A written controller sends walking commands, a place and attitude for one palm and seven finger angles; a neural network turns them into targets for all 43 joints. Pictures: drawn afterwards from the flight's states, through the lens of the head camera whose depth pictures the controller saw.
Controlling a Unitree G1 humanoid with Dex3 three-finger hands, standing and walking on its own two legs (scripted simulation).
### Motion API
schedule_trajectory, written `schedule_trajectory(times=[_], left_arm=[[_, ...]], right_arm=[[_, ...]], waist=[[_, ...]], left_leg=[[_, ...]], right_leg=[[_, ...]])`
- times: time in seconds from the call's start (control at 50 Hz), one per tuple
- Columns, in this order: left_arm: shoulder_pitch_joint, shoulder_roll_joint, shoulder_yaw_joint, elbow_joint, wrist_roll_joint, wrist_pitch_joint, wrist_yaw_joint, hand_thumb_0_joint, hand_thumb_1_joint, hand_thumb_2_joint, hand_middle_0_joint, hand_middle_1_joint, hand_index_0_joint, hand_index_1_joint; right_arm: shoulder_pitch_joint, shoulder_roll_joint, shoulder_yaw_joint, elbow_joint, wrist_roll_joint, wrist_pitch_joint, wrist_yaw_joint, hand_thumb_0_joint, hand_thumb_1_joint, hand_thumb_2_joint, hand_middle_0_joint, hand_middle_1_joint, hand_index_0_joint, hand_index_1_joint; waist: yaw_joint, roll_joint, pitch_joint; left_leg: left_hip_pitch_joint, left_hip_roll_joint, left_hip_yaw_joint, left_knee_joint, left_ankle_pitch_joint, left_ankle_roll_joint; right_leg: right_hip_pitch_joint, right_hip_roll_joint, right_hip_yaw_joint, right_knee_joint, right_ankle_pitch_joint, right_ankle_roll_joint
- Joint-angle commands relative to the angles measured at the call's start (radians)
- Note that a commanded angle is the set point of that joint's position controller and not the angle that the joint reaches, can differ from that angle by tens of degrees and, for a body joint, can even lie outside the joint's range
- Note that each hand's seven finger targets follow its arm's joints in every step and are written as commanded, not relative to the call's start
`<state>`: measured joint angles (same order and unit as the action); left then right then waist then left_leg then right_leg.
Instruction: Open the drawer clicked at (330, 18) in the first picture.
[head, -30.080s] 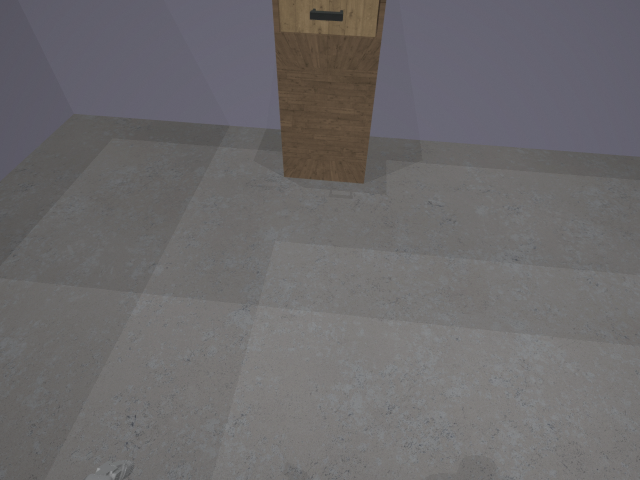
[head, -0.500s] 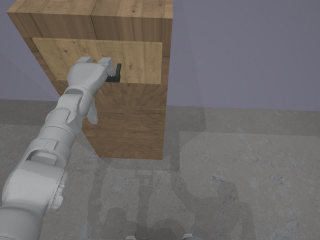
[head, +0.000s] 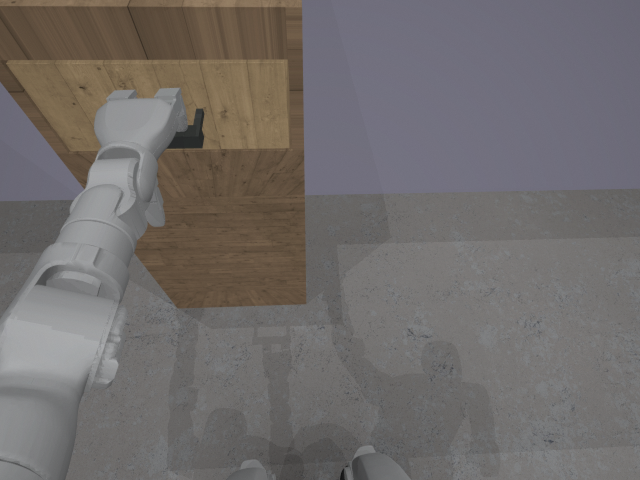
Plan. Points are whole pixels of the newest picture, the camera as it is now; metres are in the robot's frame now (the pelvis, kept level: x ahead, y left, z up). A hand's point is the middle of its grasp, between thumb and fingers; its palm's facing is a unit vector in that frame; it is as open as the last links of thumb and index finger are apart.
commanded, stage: lower the fingers behind the handle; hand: left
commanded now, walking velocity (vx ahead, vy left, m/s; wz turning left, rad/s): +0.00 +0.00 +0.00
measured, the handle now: (162, 126) +0.60 +0.18 +0.06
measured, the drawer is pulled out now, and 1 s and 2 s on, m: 0.00 0.00 0.00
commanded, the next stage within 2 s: lift the fingers back up to retry in 0.18 s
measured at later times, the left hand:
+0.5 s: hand (153, 161) +0.52 +0.18 +0.07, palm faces -0.04 -0.02 -1.00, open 13.8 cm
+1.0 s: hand (138, 127) +0.53 +0.18 +0.12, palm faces -0.03 -0.03 -1.00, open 13.8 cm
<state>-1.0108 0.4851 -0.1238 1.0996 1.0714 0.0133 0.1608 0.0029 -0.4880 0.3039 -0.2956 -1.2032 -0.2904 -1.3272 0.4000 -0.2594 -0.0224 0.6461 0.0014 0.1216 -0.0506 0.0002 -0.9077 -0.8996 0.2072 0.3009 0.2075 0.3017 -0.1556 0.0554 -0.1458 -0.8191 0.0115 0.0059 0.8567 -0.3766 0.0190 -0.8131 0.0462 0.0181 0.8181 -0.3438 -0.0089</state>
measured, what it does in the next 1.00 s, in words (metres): stands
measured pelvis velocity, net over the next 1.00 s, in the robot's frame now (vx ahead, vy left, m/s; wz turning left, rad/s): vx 0.05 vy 0.00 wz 0.01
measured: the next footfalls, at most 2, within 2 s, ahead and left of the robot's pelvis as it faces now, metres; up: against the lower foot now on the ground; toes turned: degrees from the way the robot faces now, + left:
none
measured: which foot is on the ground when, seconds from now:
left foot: down 0.00-1.00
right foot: down 0.00-1.00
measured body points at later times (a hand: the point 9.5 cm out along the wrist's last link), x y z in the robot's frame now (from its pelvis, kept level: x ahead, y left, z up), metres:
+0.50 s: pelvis +0.01 +0.01 +0.01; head +0.10 +0.01 +0.45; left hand +0.52 +0.18 +0.13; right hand +0.03 -0.26 -0.12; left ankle +0.01 +0.11 -0.69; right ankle +0.02 -0.12 -0.69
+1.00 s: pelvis +0.05 +0.00 +0.03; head +0.11 -0.01 +0.47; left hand +0.53 +0.18 +0.18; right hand +0.10 -0.26 -0.11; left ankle +0.01 +0.11 -0.69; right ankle +0.02 -0.12 -0.69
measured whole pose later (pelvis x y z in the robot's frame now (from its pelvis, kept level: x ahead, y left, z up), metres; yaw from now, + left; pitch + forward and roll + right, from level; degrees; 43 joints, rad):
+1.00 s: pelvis +0.05 +0.00 +0.03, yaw +1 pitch +15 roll -1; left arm -0.89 0.40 -0.16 0.91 1.02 0.07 0.12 0.00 -0.49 0.30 -0.31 -1.20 -0.32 -1.20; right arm 0.32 -0.26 -0.05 0.68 0.01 0.15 -0.02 0.00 -0.91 -0.90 0.21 0.30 0.21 0.30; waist -0.07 0.07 -0.14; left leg -0.56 0.00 0.00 0.66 -0.36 0.02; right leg -0.55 0.03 0.02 0.63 -0.34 -0.01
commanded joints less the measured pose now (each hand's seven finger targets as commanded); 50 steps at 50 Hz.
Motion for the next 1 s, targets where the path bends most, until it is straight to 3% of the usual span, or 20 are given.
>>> schedule_trajectory(times=[0.0, 0.08, 0.16, 0.2, 0.26, 0.3, 0.32, 0.36, 0.38, 0.42, 0.44, 0.48, 0.6, 0.68, 0.72, 0.8, 0.88, 0.94, 0.96, 0.98], left_arm=[[-0.206, 0.099, -0.002, -0.090, -0.011, -0.069, -0.022, 0.000, -0.500, 0.300, -0.300, -1.200, -0.300, -1.200], [-0.253, 0.150, 0.032, -0.097, -0.007, -0.057, 0.027, 0.000, -0.500, 0.300, -0.300, -1.200, -0.300, -1.200], [-0.269, 0.136, 0.027, -0.101, 0.018, -0.022, 0.070, 0.000, -0.500, 0.300, -0.300, -1.200, -0.300, -1.200], [-0.311, 0.105, 0.010, -0.110, 0.016, -0.002, 0.083, 0.000, -0.500, 0.300, -0.300, -1.200, -0.300, -1.200], [-0.293, 0.145, 0.034, -0.072, 0.024, 0.033, 0.093, 0.000, -0.500, 0.300, -0.300, -1.200, -0.300, -1.200], [-0.347, 0.165, 0.047, -0.115, 0.019, 0.041, 0.090, 0.000, -0.500, 0.300, -0.300, -1.200, -0.300, -1.200], [-0.356, 0.139, 0.022, -0.128, 0.017, 0.043, 0.088, 0.000, -0.500, 0.300, -0.300, -1.200, -0.300, -1.200], [-0.353, 0.147, 0.035, -0.154, 0.012, 0.043, 0.082, 0.000, -0.500, 0.300, -0.300, -1.200, -0.300, -1.200], [-0.345, 0.179, 0.062, -0.152, 0.011, 0.043, 0.079, 0.000, -0.500, 0.300, -0.300, -1.200, -0.300, -1.200], [-0.378, 0.165, 0.047, -0.195, 0.001, 0.027, 0.069, 0.000, -0.500, 0.300, -0.300, -1.200, -0.300, -1.200], [-0.352, 0.155, 0.050, -0.198, -0.006, 0.020, 0.063, 0.000, -0.500, 0.300, -0.300, -1.200, -0.300, -1.200], [-0.368, 0.169, 0.057, -0.226, -0.007, 0.002, 0.059, 0.000, -0.500, 0.300, -0.300, -1.200, -0.300, -1.200], [-0.385, 0.160, 0.073, -0.363, -0.023, -0.059, 0.063, 0.000, -0.500, 0.300, -0.300, -1.200, -0.300, -1.200], [-0.423, 0.139, 0.059, -0.394, -0.025, -0.054, 0.085, 0.000, -0.500, 0.300, -0.300, -1.200, -0.300, -1.200], [-0.407, 0.147, 0.068, -0.402, -0.023, -0.040, 0.090, 0.000, -0.500, 0.300, -0.300, -1.200, -0.300, -1.200], [-0.381, 0.119, 0.046, -0.409, -0.038, 0.005, 0.069, 0.000, -0.500, 0.300, -0.300, -1.200, -0.300, -1.200], [-0.314, 0.129, 0.048, -0.358, -0.041, 0.052, 0.023, 0.000, -0.500, 0.300, -0.300, -1.200, -0.300, -1.200], [-0.247, 0.079, 0.008, -0.332, -0.055, 0.057, -0.030, 0.000, -0.500, 0.300, -0.300, -1.200, -0.300, -1.200], [-0.231, 0.113, 0.032, -0.324, -0.052, 0.050, -0.043, 0.000, -0.500, 0.300, -0.300, -1.200, -0.300, -1.200], [-0.238, 0.102, 0.017, -0.363, -0.057, 0.037, -0.055, 0.000, -0.500, 0.300, -0.300, -1.200, -0.300, -1.200]], right_arm=[[0.116, -0.152, -0.068, -0.068, 0.006, -0.032, -0.002, 0.000, -0.900, -0.900, 0.200, 0.300, 0.200, 0.300], [0.134, -0.158, -0.073, -0.048, 0.009, -0.040, 0.002, 0.000, -0.900, -0.900, 0.200, 0.300, 0.200, 0.300], [0.146, -0.154, -0.079, -0.030, 0.005, -0.039, 0.010, 0.000, -0.900, -0.900, 0.200, 0.300, 0.200, 0.300], [0.146, -0.152, -0.084, -0.021, 0.003, -0.037, 0.018, 0.000, -0.900, -0.900, 0.200, 0.300, 0.200, 0.300], [0.139, -0.156, -0.077, -0.021, 0.004, -0.029, 0.017, 0.000, -0.900, -0.900, 0.200, 0.300, 0.200, 0.300], [0.129, -0.156, -0.078, -0.025, 0.004, -0.023, 0.014, 0.000, -0.900, -0.900, 0.200, 0.300, 0.200, 0.300], [0.121, -0.149, -0.076, -0.031, 0.005, -0.023, 0.014, 0.000, -0.900, -0.900, 0.200, 0.300, 0.200, 0.300], [0.107, -0.146, -0.074, -0.039, 0.004, -0.023, 0.012, 0.000, -0.900, -0.900, 0.200, 0.300, 0.200, 0.300], [0.104, -0.146, -0.073, -0.042, 0.006, -0.020, 0.008, 0.000, -0.900, -0.900, 0.200, 0.300, 0.200, 0.300], [0.097, -0.143, -0.072, -0.045, 0.004, -0.023, 0.001, 0.000, -0.900, -0.900, 0.200, 0.300, 0.200, 0.300], [0.092, -0.140, -0.071, -0.052, 0.007, -0.024, 0.001, 0.000, -0.900, -0.900, 0.200, 0.300, 0.200, 0.300], [0.081, -0.140, -0.070, -0.053, 0.007, -0.027, -0.003, 0.000, -0.900, -0.900, 0.200, 0.300, 0.200, 0.300], [0.070, -0.133, -0.081, -0.055, 0.002, -0.037, -0.001, 0.000, -0.900, -0.900, 0.200, 0.300, 0.200, 0.300], [0.065, -0.132, -0.084, -0.036, 0.004, -0.041, 0.007, 0.000, -0.900, -0.900, 0.200, 0.300, 0.200, 0.300], [0.062, -0.133, -0.088, -0.031, 0.003, -0.039, 0.010, 0.000, -0.900, -0.900, 0.200, 0.300, 0.200, 0.300], [0.042, -0.134, -0.087, -0.031, 0.004, -0.026, 0.022, 0.000, -0.900, -0.900, 0.200, 0.300, 0.200, 0.300], [0.015, -0.135, -0.081, -0.036, 0.012, -0.007, 0.025, 0.000, -0.900, -0.900, 0.200, 0.300, 0.200, 0.300], [-0.001, -0.139, -0.076, -0.050, 0.015, 0.009, 0.024, 0.000, -0.900, -0.900, 0.200, 0.300, 0.200, 0.300], [-0.008, -0.142, -0.075, -0.052, 0.016, 0.014, 0.021, 0.000, -0.900, -0.900, 0.200, 0.300, 0.200, 0.300], [-0.020, -0.140, -0.074, -0.065, 0.015, 0.016, 0.019, 0.000, -0.900, -0.900, 0.200, 0.300, 0.200, 0.300]], waist=[[-0.004, -0.108, -0.239], [-0.010, -0.081, -0.248], [0.003, -0.030, -0.320], [-0.009, -0.026, -0.326], [-0.004, -0.046, -0.323], [-0.003, -0.030, -0.357], [-0.001, 0.000, -0.358], [0.009, 0.015, -0.375], [0.014, -0.013, -0.373], [0.004, -0.022, -0.380], [0.017, -0.017, -0.378], [0.017, -0.010, -0.360], [0.038, 0.001, -0.418], [0.033, 0.017, -0.398], [0.041, 0.015, -0.430], [0.052, 0.019, -0.453], [0.063, -0.037, -0.389], [0.062, -0.083, -0.336], [0.066, -0.108, -0.322], [0.068, -0.099, -0.331]], left_leg=[[0.131, -0.035, 0.016, -0.083, 0.092, 0.037], [0.125, -0.032, 0.014, -0.078, 0.072, 0.036], [0.180, -0.032, 0.010, -0.072, 0.154, 0.031], [0.208, -0.029, 0.006, -0.074, 0.185, 0.031], [0.192, -0.031, 0.008, -0.080, 0.182, 0.030], [0.227, -0.029, 0.004, -0.092, 0.208, 0.030], [0.246, -0.031, 0.007, -0.100, 0.204, 0.029], [0.281, -0.028, 0.008, -0.109, 0.231, 0.029], [0.284, -0.026, 0.004, -0.115, 0.234, 0.030], [0.309, -0.023, 0.000, -0.125, 0.258, 0.032], [0.322, -0.026, 0.002, -0.132, 0.264, 0.030], [0.335, -0.023, 0.001, -0.143, 0.278, 0.030], [0.446, -0.019, -0.010, -0.152, 0.418, 0.024], [0.482, -0.018, -0.013, -0.163, 0.467, 0.020], [0.516, -0.017, -0.015, -0.160, 0.540, 0.018], [0.554, -0.017, -0.008, -0.169, 0.632, 0.015], [0.505, -0.025, 0.007, -0.195, 0.589, 0.024], [0.483, -0.029, 0.018, -0.208, 0.571, 0.027], [0.462, -0.030, 0.021, -0.214, 0.539, 0.029], [0.462, -0.035, 0.025, -0.219, 0.534, 0.031]], right_leg=[[0.151, 0.017, -0.027, -0.126, 0.094, -0.016], [0.120, 0.016, -0.026, -0.123, 0.059, -0.015], [0.119, 0.023, -0.037, -0.105, 0.109, -0.023], [0.111, 0.026, -0.042, -0.110, 0.125, -0.024], [0.141, 0.025, -0.043, -0.115, 0.137, -0.021], [0.167, 0.023, -0.043, -0.119, 0.156, -0.023], [0.170, 0.024, -0.043, -0.127, 0.150, -0.021], [0.194, 0.023, -0.044, -0.135, 0.168, -0.023], [0.211, 0.023, -0.044, -0.138, 0.173, -0.022], [0.229, 0.021, -0.044, -0.147, 0.196, -0.020], [0.239, 0.023, -0.045, -0.154, 0.197, -0.022], [0.245, 0.021, -0.045, -0.160, 0.208, -0.023], [0.291, 0.023, -0.047, -0.166, 0.283, -0.028], [0.288, 0.025, -0.052, -0.178, 0.306, -0.028], [0.312, 0.024, -0.052, -0.177, 0.347, -0.027], [0.367, 0.022, -0.052, -0.192, 0.415, -0.025], [0.429, 0.018, -0.045, -0.215, 0.455, -0.023], [0.450, 0.013, -0.043, -0.230, 0.487, -0.018], [0.465, 0.011, -0.039, -0.233, 0.490, -0.017], [0.486, 0.007, -0.032, -0.234, 0.510, -0.015]])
